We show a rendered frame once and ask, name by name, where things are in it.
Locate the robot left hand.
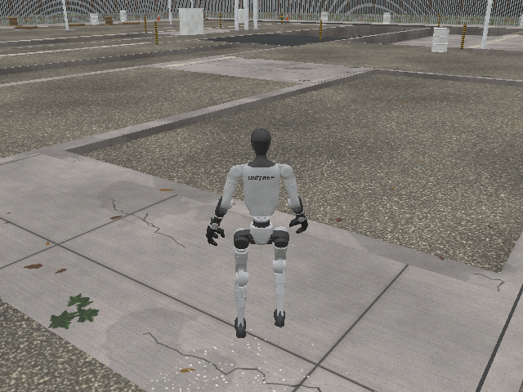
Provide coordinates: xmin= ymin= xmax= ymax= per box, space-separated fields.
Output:
xmin=206 ymin=226 xmax=225 ymax=246

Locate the right robot upper arm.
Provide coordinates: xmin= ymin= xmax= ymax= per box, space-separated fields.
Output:
xmin=278 ymin=164 xmax=301 ymax=208

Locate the robot right hand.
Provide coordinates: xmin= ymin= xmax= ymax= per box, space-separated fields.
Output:
xmin=289 ymin=218 xmax=308 ymax=234

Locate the left robot forearm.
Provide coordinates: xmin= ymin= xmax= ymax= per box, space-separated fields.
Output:
xmin=209 ymin=196 xmax=227 ymax=229

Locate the robot left thigh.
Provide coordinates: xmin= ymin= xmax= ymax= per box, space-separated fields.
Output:
xmin=234 ymin=228 xmax=250 ymax=287

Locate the right robot forearm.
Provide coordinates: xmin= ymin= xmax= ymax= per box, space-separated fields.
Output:
xmin=292 ymin=196 xmax=306 ymax=222

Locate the robot thigh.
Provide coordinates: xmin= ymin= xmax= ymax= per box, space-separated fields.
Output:
xmin=234 ymin=228 xmax=250 ymax=287
xmin=272 ymin=226 xmax=289 ymax=274

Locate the left robot upper arm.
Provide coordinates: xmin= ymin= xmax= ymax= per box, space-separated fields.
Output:
xmin=220 ymin=164 xmax=244 ymax=210

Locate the robot right thigh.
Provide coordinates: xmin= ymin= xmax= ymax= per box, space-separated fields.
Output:
xmin=272 ymin=226 xmax=289 ymax=274

